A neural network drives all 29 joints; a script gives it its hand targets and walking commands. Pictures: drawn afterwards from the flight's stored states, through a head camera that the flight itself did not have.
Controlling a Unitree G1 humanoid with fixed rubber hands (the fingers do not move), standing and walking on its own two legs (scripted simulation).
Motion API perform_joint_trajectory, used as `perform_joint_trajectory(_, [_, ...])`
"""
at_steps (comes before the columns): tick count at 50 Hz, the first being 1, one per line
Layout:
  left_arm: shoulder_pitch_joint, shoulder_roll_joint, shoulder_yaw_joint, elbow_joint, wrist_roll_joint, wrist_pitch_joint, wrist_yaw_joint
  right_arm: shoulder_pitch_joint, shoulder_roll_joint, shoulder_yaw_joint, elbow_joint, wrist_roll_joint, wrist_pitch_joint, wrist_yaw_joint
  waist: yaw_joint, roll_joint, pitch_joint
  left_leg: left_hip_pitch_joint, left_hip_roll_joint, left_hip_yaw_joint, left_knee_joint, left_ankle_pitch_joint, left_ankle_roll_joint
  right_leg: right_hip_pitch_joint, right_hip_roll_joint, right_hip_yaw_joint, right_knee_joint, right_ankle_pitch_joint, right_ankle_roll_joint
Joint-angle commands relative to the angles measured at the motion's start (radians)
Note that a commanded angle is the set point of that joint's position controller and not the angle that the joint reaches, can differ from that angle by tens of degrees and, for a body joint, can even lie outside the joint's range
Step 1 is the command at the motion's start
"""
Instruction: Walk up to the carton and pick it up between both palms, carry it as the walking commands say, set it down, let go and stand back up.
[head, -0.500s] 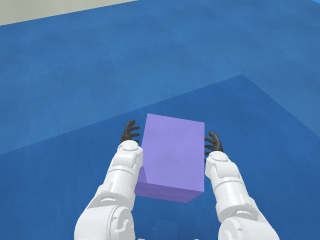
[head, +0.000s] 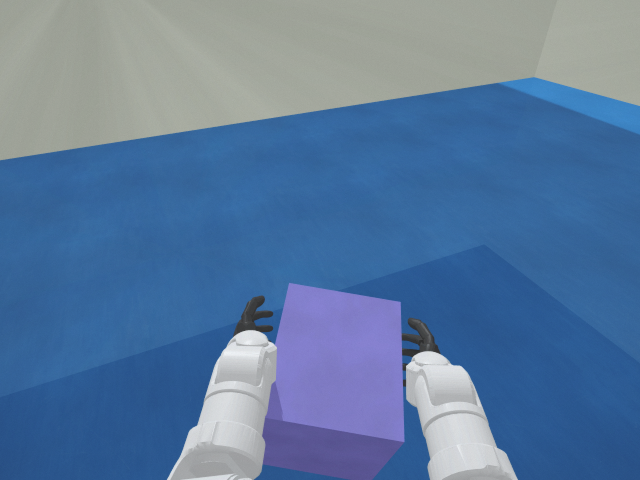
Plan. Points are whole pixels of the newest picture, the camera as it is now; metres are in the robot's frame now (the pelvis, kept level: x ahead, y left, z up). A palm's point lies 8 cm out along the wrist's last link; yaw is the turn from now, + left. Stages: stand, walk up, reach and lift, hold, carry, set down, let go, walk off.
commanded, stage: reach and lift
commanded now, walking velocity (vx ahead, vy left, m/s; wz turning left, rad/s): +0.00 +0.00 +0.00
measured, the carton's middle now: (329, 383) +0.32 +0.00 -0.04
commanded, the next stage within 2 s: hold in 0.88 s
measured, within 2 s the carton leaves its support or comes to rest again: neither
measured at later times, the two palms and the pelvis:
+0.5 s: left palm (243, 361) +0.29 +0.12 +0.06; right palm (428, 380) +0.27 -0.12 +0.03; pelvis -0.03 -0.01 +0.00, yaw +1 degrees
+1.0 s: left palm (239, 366) +0.28 +0.12 +0.06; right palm (428, 386) +0.26 -0.12 +0.03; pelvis -0.03 +0.00 -0.01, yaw +0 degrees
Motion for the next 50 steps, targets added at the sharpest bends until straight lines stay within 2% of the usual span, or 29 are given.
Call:
perform_joint_trajectory(1, [-0.529, -1.124, -0.410, 0.041, -0.277, 0.003, -0.384, -0.837, 1.082, 0.472, -0.136, 0.268, -0.051, 0.350, 0.009, -0.021, -0.257, 0.081, -0.048, 0.084, -0.102, 0.271, 0.009, 0.052, 0.054, -0.105, -0.089, 0.288, -0.010])
perform_joint_trajectory(6, [-0.538, -1.110, -0.404, 0.034, -0.285, 0.015, -0.398, -0.827, 1.096, 0.460, -0.130, 0.259, -0.039, 0.342, 0.000, -0.032, -0.240, 0.054, -0.054, 0.092, -0.102, 0.239, 0.009, 0.067, 0.052, -0.102, -0.089, 0.278, -0.003])
perform_joint_trajectory(12, [-0.582, -1.093, -0.405, 0.029, -0.293, 0.007, -0.408, -0.859, 1.115, 0.456, -0.127, 0.261, -0.045, 0.334, 0.007, -0.045, -0.256, 0.022, -0.060, 0.100, -0.090, 0.201, 0.013, 0.060, 0.045, -0.097, -0.089, 0.230, 0.007])
perform_joint_trajectory(22, [-0.647, -1.136, -0.408, 0.074, -0.296, -0.007, -0.406, -0.949, 1.110, 0.434, -0.096, 0.270, -0.065, 0.350, 0.011, -0.019, -0.295, -0.016, -0.049, 0.105, -0.074, 0.104, 0.008, 0.012, 0.046, -0.100, -0.081, 0.088, -0.008])
perform_joint_trajectory(28, [-0.670, -1.148, -0.370, 0.122, -0.285, -0.007, -0.404, -1.005, 1.111, 0.402, -0.053, 0.268, -0.065, 0.364, 0.021, -0.022, -0.299, -0.049, -0.042, 0.108, -0.077, 0.031, 0.009, 0.003, 0.049, -0.105, -0.074, 0.020, -0.013])
perform_joint_trajectory(31, [-0.680, -1.155, -0.356, 0.137, -0.285, -0.004, -0.404, -1.006, 1.103, 0.376, -0.029, 0.261, -0.062, 0.369, 0.015, -0.017, -0.287, -0.051, -0.038, 0.106, -0.082, 0.005, 0.007, -0.007, 0.053, -0.108, -0.074, -0.003, -0.016])
perform_joint_trajectory(41, [-0.663, -1.162, -0.341, 0.139, -0.286, 0.006, -0.404, -0.996, 1.106, 0.364, -0.029, 0.260, -0.054, 0.377, 0.015, -0.003, -0.260, -0.062, -0.031, 0.099, -0.096, -0.006, 0.007, -0.006, 0.059, -0.111, -0.068, -0.002, -0.021])
perform_joint_trajectory(50, [-0.646, -1.163, -0.363, 0.118, -0.297, 0.007, -0.410, -0.979, 1.116, 0.399, -0.066, 0.271, -0.051, 0.375, 0.017, -0.006, -0.265, -0.062, -0.032, 0.097, -0.094, -0.002, 0.011, -0.004, 0.059, -0.106, -0.066, -0.003, -0.020])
